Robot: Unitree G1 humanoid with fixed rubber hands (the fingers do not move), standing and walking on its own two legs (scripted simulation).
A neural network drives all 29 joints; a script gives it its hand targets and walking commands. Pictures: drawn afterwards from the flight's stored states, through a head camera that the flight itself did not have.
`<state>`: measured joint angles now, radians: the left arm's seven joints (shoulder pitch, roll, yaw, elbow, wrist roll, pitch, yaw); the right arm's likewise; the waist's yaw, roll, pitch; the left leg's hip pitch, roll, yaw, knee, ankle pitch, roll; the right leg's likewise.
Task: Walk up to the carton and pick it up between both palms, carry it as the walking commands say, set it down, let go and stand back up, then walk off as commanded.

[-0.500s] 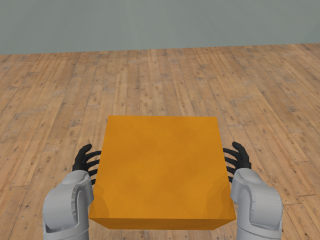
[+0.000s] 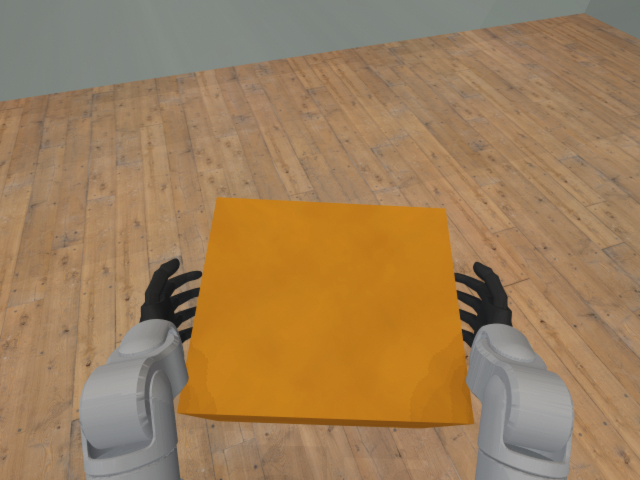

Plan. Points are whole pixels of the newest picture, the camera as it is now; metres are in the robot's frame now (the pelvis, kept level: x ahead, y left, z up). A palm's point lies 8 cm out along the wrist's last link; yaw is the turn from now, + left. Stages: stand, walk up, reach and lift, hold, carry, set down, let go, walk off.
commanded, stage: carry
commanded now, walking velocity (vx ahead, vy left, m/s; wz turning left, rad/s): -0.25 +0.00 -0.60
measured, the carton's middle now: (325, 320) +0.32 +0.02 +0.03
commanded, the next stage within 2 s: none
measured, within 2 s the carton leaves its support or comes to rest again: neither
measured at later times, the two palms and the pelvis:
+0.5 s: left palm out of the picture +0.10 +0.12 +0.10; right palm out of the picture +0.02 -0.22 +0.11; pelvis -0.18 +0.01 +0.02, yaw -16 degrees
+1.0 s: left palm out of the picture -0.04 -0.02 +0.09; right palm out of the picture -0.26 -0.29 +0.10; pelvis -0.35 +0.02 +0.01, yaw -34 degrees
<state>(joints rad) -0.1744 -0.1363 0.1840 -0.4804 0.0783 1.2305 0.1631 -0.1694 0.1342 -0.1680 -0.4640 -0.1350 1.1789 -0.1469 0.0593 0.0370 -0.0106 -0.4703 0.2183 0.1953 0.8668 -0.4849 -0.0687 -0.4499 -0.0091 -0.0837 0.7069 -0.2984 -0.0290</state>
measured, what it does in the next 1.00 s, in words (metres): walks backwards, turning right: left foot, then right foot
